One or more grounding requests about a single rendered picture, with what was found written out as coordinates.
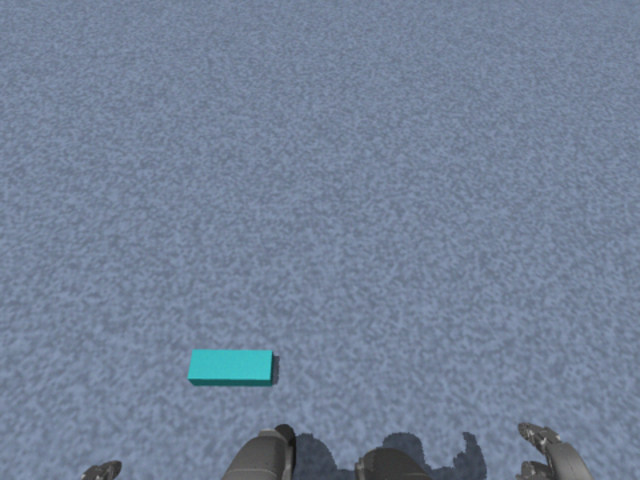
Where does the right robot hand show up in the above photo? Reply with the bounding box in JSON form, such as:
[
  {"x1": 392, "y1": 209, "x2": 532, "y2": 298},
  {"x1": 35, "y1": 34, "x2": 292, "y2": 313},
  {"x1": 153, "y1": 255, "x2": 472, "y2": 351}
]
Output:
[{"x1": 515, "y1": 423, "x2": 594, "y2": 480}]

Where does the carton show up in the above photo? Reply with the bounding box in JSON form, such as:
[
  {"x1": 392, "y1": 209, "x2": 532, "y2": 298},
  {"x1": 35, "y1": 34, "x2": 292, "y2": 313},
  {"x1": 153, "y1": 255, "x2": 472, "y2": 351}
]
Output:
[{"x1": 187, "y1": 349, "x2": 274, "y2": 387}]

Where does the left robot foot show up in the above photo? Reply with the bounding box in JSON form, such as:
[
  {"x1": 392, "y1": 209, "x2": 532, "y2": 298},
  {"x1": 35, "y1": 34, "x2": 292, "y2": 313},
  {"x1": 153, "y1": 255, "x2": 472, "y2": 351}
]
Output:
[{"x1": 274, "y1": 424, "x2": 296, "y2": 476}]

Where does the left robot hand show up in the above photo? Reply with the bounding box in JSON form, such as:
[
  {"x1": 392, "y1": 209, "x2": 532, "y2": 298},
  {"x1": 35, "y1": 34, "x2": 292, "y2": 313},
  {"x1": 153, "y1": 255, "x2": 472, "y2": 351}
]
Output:
[{"x1": 81, "y1": 461, "x2": 122, "y2": 480}]

